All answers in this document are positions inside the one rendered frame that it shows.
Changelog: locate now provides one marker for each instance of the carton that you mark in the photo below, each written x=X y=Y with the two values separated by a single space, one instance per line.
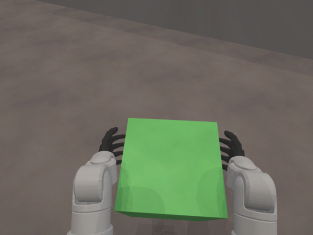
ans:
x=171 y=169

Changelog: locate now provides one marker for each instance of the robot right hand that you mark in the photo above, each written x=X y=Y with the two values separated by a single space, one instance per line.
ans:
x=234 y=145

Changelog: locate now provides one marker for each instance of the left robot forearm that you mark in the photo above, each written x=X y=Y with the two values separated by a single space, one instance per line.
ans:
x=92 y=196

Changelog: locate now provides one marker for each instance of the robot left hand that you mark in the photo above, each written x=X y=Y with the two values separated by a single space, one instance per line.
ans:
x=107 y=143

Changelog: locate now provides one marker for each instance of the right robot forearm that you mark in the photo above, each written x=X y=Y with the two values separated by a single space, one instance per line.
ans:
x=255 y=201

